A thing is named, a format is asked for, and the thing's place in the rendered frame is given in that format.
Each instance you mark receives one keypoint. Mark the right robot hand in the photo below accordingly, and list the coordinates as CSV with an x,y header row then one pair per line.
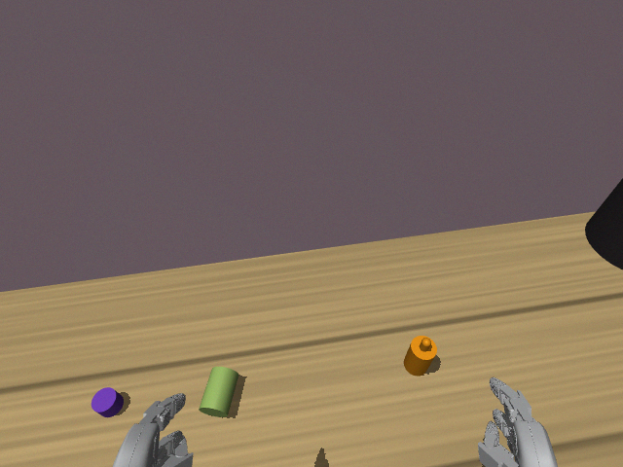
x,y
527,439

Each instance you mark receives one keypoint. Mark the left robot hand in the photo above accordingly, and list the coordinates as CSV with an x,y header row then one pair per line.
x,y
142,446

